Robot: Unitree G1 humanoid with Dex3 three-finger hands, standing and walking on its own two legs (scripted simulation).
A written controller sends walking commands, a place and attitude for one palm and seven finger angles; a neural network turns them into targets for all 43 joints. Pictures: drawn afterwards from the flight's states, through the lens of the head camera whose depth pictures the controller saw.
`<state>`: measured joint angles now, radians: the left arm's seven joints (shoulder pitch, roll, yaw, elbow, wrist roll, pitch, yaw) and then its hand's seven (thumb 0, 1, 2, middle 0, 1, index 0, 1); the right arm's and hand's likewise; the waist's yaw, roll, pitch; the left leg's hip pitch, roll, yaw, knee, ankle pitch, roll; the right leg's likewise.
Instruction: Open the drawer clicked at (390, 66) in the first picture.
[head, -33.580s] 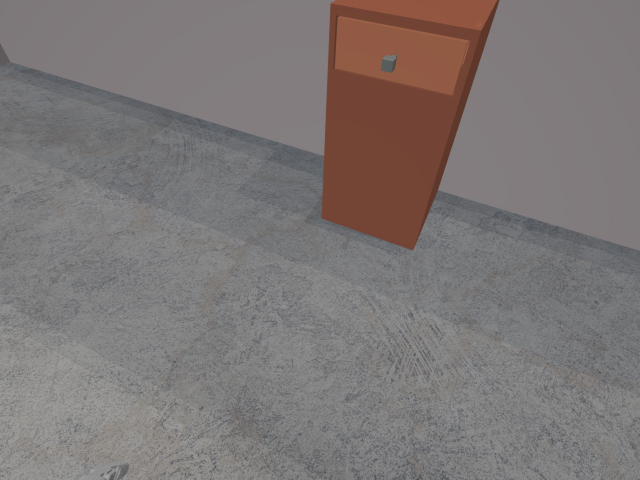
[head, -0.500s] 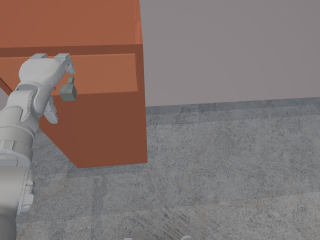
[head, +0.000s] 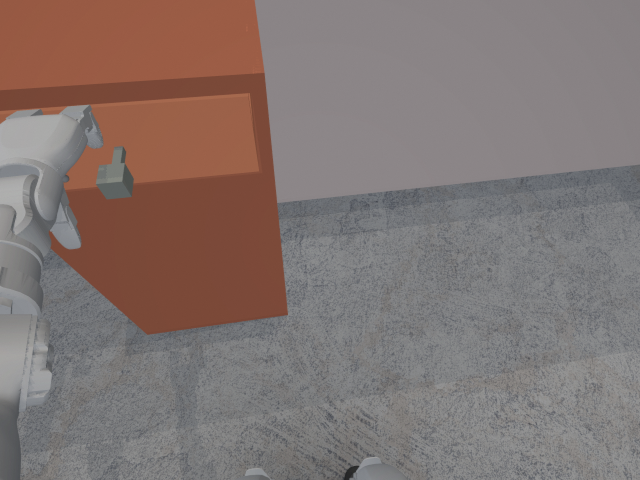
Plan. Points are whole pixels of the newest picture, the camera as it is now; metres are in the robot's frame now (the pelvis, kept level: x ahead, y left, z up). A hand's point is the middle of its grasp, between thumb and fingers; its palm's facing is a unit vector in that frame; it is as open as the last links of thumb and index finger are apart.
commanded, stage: lower the fingers behind the handle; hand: left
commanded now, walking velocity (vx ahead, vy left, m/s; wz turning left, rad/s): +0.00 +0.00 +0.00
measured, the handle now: (117, 170) +0.53 +0.26 +0.03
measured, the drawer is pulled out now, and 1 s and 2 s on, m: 0.00 0.00 0.00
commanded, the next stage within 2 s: close the thumb around the handle in 1.28 s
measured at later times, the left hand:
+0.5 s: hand (73, 182) +0.49 +0.30 +0.06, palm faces -0.07 +0.01 -1.00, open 13.8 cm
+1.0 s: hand (87, 202) +0.49 +0.30 +0.01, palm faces -0.05 +0.01 -1.00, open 13.7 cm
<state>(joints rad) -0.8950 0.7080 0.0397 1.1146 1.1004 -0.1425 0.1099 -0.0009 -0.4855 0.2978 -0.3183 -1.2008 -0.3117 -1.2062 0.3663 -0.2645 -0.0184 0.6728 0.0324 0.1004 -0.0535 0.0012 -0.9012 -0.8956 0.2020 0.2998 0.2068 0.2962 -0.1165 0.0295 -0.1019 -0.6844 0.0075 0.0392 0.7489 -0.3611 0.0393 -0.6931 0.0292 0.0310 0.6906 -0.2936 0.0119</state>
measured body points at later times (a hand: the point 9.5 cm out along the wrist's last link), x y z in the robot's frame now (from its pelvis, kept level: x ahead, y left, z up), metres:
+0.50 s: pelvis +0.00 +0.00 -0.01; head +0.10 +0.02 +0.43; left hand +0.48 +0.30 +0.11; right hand +0.03 -0.27 -0.13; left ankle -0.01 +0.09 -0.71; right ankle +0.02 -0.13 -0.71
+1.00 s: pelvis +0.00 +0.00 -0.03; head +0.13 +0.02 +0.41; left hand +0.48 +0.30 +0.07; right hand +0.00 -0.28 -0.14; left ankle -0.01 +0.09 -0.71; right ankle +0.02 -0.13 -0.71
